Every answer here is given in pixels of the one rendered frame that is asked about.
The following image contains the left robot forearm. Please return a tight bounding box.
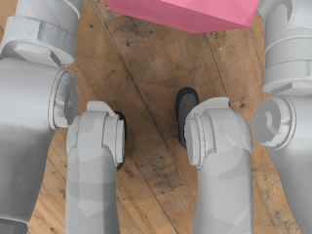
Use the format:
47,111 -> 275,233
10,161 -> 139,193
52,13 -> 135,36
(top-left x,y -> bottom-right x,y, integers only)
0,0 -> 84,67

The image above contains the robot left foot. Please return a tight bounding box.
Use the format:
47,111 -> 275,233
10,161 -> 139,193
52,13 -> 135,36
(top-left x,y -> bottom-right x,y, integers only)
114,111 -> 127,172

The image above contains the carton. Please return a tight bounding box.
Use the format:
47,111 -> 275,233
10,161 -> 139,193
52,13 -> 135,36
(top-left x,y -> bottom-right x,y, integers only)
105,0 -> 260,34

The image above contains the right robot upper arm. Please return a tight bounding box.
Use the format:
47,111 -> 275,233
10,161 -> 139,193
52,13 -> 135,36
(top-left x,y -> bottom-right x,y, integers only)
251,94 -> 312,234

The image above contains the right robot forearm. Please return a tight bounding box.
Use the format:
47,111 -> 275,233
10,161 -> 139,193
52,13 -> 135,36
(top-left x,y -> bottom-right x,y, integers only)
256,0 -> 312,98

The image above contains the right robot shin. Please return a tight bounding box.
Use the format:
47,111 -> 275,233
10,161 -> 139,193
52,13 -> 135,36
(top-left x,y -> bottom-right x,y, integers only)
183,97 -> 253,155

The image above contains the left robot upper arm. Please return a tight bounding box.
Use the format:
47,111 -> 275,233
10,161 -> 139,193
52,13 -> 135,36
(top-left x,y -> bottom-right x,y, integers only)
0,58 -> 79,234

